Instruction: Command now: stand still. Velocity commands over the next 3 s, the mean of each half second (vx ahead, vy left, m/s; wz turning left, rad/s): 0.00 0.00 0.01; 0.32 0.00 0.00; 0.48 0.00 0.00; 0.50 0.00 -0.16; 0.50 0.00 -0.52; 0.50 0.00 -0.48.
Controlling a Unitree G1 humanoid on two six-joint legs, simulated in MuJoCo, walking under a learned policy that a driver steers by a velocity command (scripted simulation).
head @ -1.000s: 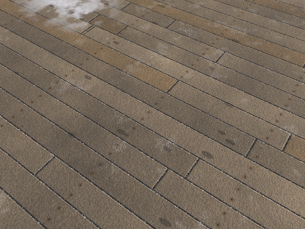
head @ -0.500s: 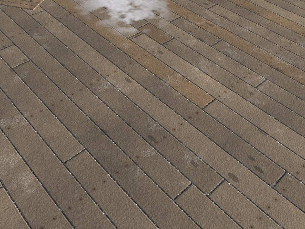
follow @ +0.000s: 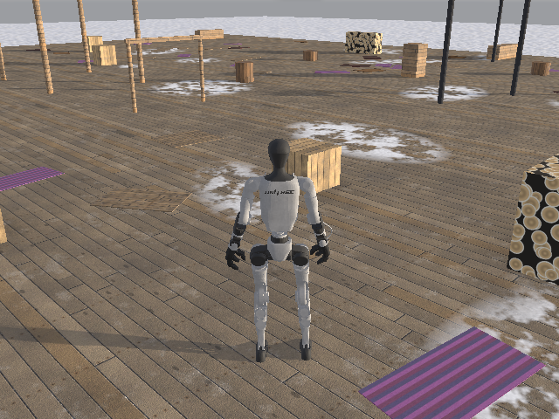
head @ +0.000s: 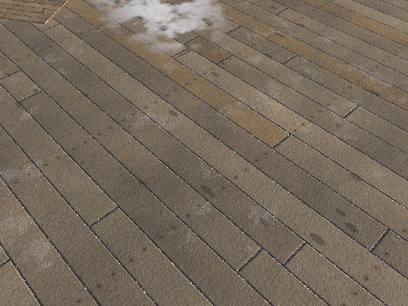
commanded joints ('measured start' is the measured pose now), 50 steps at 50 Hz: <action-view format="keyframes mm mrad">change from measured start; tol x16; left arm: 1 15 114 22 -15 -1 -6 6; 31 10 17 0 50 -34 -63 -16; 37 471 203 54 172 -14 -101 -48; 41 230 70 6 92 -13 -122 -58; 50 332 94 -1 88 -2 -88 -18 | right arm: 1 0 -106 -23 -23 2 -12 -7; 30 142 -197 -44 161 36 -38 -17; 50 -337 -30 -4 -26 36 -104 48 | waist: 1 1 10 -20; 31 -44 202 158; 35 93 54 75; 37 123 -360 -15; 40 25 -97 111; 50 65 -94 119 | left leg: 1 -35 59 -52 -92 239 20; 23 -45 42 -21 -103 198 6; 29 -107 245 -347 -300 -597 176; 34 -220 214 -238 -216 -302 137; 36 -405 34 19 281 -114 29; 39 -695 76 -63 713 -124 53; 50 -493 79 102 169 310 -6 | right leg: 1 29 2 -3 -46 153 -10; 24 21 37 -35 -48 37 -24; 27 -121 90 -89 87 -299 -54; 31 -287 30 -2 364 -250 -116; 34 29 58 -56 8 -88 -157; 35 180 65 -22 -21 -10 -137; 37 368 -318 684 -309 -243 -315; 38 303 -347 709 -321 -314 -337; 45 267 -142 162 -321 323 -222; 50 150 -122 80 -387 315 -229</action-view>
